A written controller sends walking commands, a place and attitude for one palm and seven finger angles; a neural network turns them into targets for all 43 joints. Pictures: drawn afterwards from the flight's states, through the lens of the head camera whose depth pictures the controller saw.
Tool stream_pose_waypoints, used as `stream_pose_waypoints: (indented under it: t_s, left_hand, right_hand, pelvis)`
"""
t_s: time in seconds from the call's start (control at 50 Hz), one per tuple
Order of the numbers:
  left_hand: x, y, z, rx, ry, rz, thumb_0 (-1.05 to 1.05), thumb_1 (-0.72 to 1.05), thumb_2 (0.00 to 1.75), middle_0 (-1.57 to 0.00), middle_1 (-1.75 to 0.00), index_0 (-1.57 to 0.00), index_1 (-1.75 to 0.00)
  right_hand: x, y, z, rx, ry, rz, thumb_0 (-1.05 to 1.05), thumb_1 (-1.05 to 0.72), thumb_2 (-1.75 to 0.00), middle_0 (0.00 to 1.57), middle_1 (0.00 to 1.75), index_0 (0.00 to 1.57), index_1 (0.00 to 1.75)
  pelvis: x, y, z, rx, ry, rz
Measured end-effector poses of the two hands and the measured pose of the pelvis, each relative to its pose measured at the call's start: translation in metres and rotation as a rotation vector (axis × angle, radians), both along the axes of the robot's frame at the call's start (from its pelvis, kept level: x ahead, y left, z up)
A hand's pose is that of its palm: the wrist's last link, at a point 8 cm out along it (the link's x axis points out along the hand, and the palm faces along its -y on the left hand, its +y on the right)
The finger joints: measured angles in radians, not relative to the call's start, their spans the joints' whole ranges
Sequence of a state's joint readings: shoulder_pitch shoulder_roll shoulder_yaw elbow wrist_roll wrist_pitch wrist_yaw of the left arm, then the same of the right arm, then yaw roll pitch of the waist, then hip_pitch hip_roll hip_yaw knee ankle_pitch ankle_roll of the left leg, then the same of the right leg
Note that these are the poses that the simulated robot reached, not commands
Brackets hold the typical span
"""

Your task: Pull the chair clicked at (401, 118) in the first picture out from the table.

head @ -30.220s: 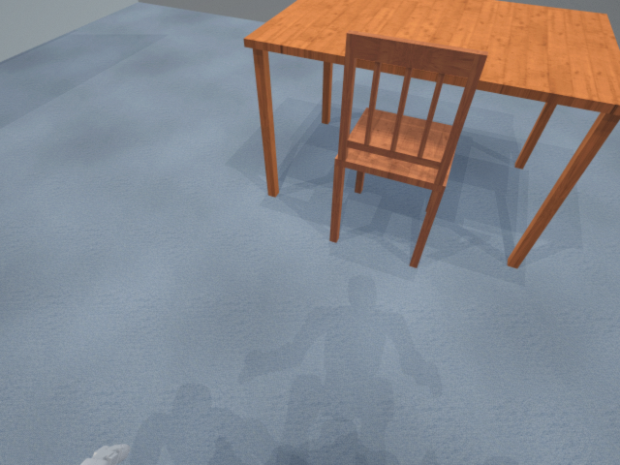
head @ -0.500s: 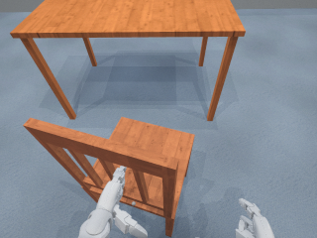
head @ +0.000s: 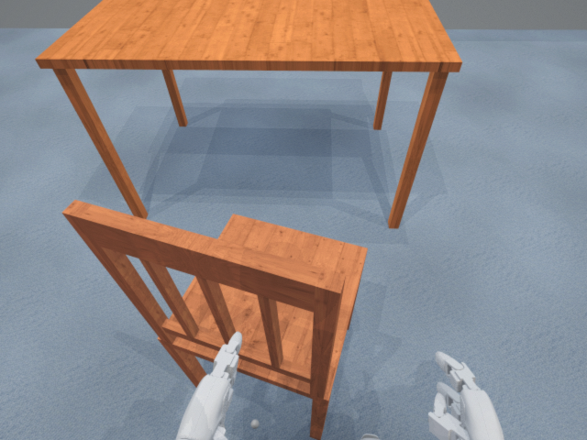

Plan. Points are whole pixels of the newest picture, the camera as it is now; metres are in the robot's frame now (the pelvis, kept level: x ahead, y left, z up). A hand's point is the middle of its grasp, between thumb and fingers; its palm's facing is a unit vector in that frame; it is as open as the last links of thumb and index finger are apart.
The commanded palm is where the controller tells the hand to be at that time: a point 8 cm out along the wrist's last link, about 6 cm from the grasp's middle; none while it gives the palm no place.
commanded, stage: draw the hand back to the body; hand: left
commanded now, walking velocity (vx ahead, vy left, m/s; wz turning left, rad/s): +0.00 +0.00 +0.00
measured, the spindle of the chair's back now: (221, 315) +0.32 +0.13 -0.06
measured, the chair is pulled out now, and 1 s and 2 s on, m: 0.60 0.60 0.60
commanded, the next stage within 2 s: step back with the hand held close in 1.64 s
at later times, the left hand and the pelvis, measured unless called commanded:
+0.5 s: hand (197, 397) +0.17 +0.11 +0.07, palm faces -0.03 -1.00 -0.09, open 17.5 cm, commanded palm +0.14 +0.18 +0.09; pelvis -0.01 +0.00 -0.02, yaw +0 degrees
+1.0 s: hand (56, 344) +0.19 +0.21 +0.17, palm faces +0.37 -0.84 -0.41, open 13.1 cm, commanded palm +0.14 +0.26 +0.19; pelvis +0.01 -0.01 +0.04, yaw +1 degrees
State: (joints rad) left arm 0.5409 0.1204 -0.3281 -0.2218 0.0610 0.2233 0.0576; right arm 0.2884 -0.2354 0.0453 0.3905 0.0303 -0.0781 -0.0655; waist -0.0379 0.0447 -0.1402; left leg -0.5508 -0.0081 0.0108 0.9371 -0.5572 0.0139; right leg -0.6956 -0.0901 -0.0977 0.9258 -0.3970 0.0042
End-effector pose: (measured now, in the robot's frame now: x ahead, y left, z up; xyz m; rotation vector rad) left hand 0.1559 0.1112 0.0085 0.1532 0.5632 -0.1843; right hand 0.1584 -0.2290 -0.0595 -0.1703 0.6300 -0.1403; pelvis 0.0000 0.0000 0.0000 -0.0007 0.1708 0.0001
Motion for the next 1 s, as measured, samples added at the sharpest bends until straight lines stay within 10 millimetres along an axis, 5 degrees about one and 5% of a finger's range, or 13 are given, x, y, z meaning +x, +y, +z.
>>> stream_pose_waypoints:
  t_s: [0.12, 0.32, 0.44, 0.66, 0.82, 1.0]
  left_hand:
    - [-0.01, 0.002, 0.008, -0.087, -0.045, 0.064, -0.01, -0.54, 0.2, 0.0, 0.0, -0.01, 0.0]
    - [0.004, 0.037, 0.063, -0.146, -0.554, 0.239, -0.01, -0.55, 0.2, 0.0, 0.0, 0.0, 0.0]
    - [-0.001, 0.041, 0.06, -0.094, -0.489, 0.135, -0.01, -0.55, 0.2, 0.0, 0.0, 0.0, 0.0]
    - [-0.004, 0.09, 0.118, 0.127, -0.528, 0.267, -0.01, -0.44, 0.26, -0.02, -0.02, -0.02, -0.02]
    - [-0.013, 0.112, 0.128, 0.256, -0.448, 0.359, -0.01, -0.2, 0.37, -0.05, -0.07, -0.06, -0.07]
    - [-0.007, 0.139, 0.184, 0.377, -0.627, 0.433, 0.0, 0.12, 0.53, -0.1, -0.14, -0.1, -0.14]
  right_hand:
    - [-0.003, -0.001, -0.002, -0.009, -0.016, -0.003, 0.01, -0.91, -0.9, 0.21, 0.3, 0.21, 0.3]
    - [0.004, 0.004, -0.027, 0.021, -0.007, 0.048, 0.01, -0.91, -0.9, 0.21, 0.3, 0.21, 0.3]
    - [0.007, 0.008, -0.038, 0.068, 0.024, 0.025, 0.01, -0.91, -0.9, 0.21, 0.3, 0.21, 0.3]
    - [0.015, 0.002, -0.01, 0.042, 0.008, -0.025, 0.01, -0.91, -0.9, 0.21, 0.3, 0.21, 0.3]
    - [0.021, -0.002, 0.012, 0.002, 0.004, -0.006, 0.01, -0.91, -0.9, 0.2, 0.3, 0.2, 0.3]
    - [0.031, 0.009, 0.025, 0.03, -0.037, 0.049, 0.01, -0.91, -0.9, 0.2, 0.3, 0.2, 0.3]
  pelvis:
    - [-0.002, 0.001, -0.004, -0.003, 0.011, 0.001]
    - [-0.01, -0.002, -0.023, -0.007, 0.063, -0.001]
    - [-0.011, -0.003, -0.025, -0.006, 0.053, -0.008]
    - [0.006, -0.006, 0.005, -0.016, -0.026, 0.014]
    - [0.011, -0.006, 0.027, -0.016, -0.124, 0.024]
    - [0.012, -0.007, 0.042, -0.011, -0.192, 0.019]
